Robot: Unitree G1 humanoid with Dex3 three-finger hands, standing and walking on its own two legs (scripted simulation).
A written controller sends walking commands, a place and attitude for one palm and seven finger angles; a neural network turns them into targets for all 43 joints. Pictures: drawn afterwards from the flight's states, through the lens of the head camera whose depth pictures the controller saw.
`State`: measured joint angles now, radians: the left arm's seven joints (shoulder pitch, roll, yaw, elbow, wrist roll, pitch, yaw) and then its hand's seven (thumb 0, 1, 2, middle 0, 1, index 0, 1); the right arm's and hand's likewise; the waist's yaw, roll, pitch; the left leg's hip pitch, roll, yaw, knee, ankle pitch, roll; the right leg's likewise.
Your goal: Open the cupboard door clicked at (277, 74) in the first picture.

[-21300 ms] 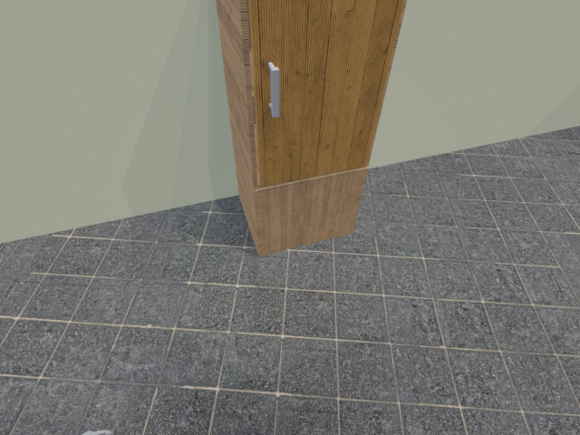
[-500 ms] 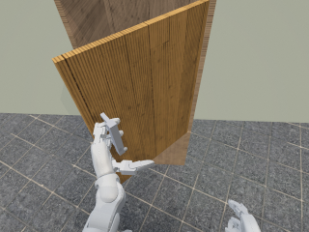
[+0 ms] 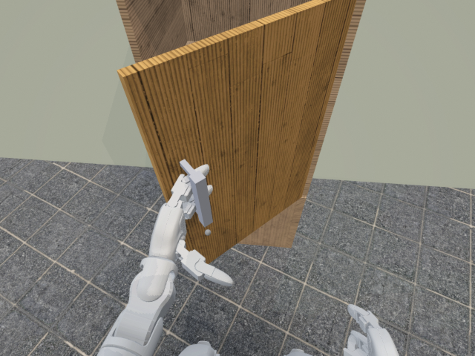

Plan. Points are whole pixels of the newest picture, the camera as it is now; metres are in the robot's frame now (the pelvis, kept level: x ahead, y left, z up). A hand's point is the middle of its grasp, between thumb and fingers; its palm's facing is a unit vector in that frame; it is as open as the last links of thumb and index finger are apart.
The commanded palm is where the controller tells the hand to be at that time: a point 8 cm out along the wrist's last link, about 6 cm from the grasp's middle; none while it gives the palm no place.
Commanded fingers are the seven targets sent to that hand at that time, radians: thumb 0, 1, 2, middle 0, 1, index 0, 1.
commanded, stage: slide the hand sideways off the handle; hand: left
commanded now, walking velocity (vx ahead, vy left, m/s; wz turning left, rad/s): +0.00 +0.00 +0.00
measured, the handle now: (196, 194) +0.37 +0.10 +0.07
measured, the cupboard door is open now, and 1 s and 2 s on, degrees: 43 43 43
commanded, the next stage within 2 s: draw the hand back to the body in 1.02 s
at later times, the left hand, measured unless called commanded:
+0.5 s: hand (192, 248) +0.27 +0.09 +0.06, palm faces -0.10 -0.99 -0.03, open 16.1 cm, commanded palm +0.25 +0.16 +0.06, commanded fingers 0.00 -0.50 0.30 -0.15 -0.30 -0.15 -0.30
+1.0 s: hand (159, 275) +0.23 +0.14 +0.06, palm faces -0.04 -1.00 -0.07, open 16.3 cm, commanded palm +0.21 +0.20 +0.06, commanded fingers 0.00 -0.50 0.30 -0.15 -0.30 -0.15 -0.30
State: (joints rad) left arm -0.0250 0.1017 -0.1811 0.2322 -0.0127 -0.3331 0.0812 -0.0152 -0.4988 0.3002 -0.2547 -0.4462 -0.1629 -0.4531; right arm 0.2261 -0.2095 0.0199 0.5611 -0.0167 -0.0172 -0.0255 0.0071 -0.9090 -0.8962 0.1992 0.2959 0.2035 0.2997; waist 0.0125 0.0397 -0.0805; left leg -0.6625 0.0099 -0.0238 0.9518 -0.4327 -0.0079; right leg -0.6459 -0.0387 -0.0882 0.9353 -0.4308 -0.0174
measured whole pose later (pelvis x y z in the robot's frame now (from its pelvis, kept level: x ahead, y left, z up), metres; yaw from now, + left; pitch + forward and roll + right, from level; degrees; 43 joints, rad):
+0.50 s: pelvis +0.02 +0.01 +0.00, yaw -2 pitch +9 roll -1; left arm 0.25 0.11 -0.12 -0.03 -0.08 -0.28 -0.01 -0.02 -0.50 0.30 -0.19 -0.33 -0.19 -0.32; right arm 0.23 -0.21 0.03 0.47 -0.01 -0.05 -0.01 0.01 -0.91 -0.90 0.20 0.30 0.20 0.30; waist 0.00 0.03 -0.09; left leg -0.66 0.02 0.00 0.97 -0.47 0.00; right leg -0.65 -0.03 -0.06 0.95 -0.46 -0.01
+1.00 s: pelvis +0.03 -0.01 -0.01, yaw +0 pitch +12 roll -1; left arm 0.52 0.19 0.05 -0.20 -0.20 -0.32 -0.18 -0.01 -0.50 0.30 -0.15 -0.30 -0.16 -0.30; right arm 0.25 -0.23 0.00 0.45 0.01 -0.10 -0.04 0.01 -0.91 -0.90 0.20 0.30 0.20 0.30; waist 0.01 0.04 -0.12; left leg -0.72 0.03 -0.04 1.04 -0.52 -0.03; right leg -0.71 -0.02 -0.10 1.02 -0.51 -0.03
